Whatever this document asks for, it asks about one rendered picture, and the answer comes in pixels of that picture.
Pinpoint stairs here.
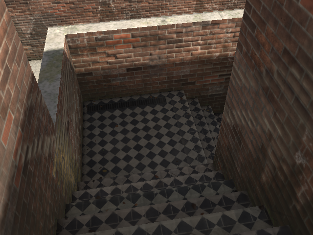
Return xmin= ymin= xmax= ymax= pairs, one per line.
xmin=187 ymin=98 xmax=223 ymax=164
xmin=56 ymin=163 xmax=293 ymax=235

